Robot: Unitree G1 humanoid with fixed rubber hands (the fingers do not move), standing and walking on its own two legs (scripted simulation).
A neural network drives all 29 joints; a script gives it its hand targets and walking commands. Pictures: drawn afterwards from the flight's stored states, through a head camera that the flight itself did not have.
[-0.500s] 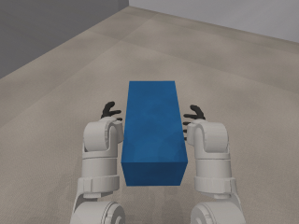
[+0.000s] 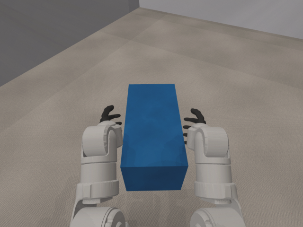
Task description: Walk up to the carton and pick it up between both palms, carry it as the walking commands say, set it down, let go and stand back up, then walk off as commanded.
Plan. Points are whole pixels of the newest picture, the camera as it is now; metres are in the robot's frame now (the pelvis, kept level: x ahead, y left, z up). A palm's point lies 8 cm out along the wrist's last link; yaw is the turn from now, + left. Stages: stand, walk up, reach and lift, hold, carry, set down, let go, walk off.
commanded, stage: carry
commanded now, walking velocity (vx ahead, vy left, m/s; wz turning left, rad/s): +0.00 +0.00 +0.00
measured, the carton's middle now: (152, 132) +0.39 +0.01 +0.01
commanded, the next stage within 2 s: none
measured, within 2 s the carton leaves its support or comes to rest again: neither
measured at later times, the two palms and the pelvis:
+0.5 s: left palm (96, 147) +0.27 +0.13 +0.12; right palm (197, 145) +0.27 -0.10 +0.11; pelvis -0.05 +0.00 +0.00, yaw +2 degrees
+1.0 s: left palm (118, 111) +0.39 +0.09 +0.11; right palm (202, 106) +0.40 -0.13 +0.11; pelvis +0.07 -0.04 +0.02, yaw +3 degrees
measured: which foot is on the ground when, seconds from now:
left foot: up 0.00-0.10, down 0.12-1.00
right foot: down 0.00-0.84, up 0.86-1.00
